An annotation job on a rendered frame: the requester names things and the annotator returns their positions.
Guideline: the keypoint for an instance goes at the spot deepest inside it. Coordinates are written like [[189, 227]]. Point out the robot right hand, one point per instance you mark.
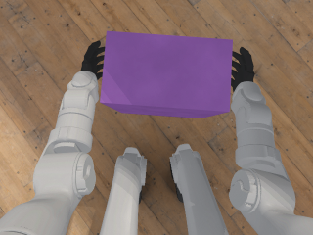
[[244, 68]]

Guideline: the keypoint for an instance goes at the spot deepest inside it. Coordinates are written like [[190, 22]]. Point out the right robot upper arm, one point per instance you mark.
[[267, 201]]

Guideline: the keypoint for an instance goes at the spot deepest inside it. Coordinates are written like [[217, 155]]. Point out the left robot upper arm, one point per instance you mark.
[[60, 182]]

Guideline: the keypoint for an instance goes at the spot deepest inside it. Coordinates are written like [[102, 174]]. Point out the left robot forearm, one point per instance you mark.
[[75, 118]]

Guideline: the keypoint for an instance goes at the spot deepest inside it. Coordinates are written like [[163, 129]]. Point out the robot left hand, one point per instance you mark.
[[91, 59]]

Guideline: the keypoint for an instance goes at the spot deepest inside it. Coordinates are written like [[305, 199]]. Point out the carton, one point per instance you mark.
[[167, 75]]

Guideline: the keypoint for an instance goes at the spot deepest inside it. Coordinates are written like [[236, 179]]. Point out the robot left shin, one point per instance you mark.
[[127, 150]]

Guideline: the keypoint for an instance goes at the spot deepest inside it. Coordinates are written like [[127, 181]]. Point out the right robot foot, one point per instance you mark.
[[179, 195]]

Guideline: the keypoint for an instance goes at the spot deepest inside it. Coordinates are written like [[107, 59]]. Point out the right robot forearm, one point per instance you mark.
[[254, 131]]

